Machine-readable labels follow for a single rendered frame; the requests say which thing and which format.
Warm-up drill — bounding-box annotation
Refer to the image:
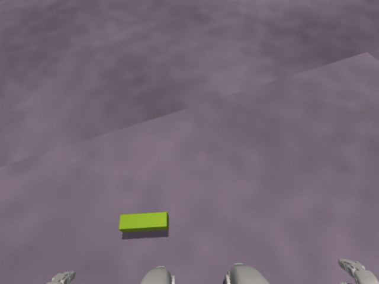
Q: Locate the right robot hand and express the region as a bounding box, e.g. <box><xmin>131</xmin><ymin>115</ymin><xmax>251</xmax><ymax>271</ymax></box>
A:
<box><xmin>338</xmin><ymin>259</ymin><xmax>379</xmax><ymax>284</ymax></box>

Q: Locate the left robot hand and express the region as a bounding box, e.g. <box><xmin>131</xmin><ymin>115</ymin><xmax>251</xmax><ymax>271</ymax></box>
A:
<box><xmin>47</xmin><ymin>271</ymin><xmax>76</xmax><ymax>284</ymax></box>

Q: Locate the carton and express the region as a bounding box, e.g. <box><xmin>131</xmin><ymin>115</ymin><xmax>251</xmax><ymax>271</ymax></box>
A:
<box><xmin>119</xmin><ymin>212</ymin><xmax>169</xmax><ymax>233</ymax></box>

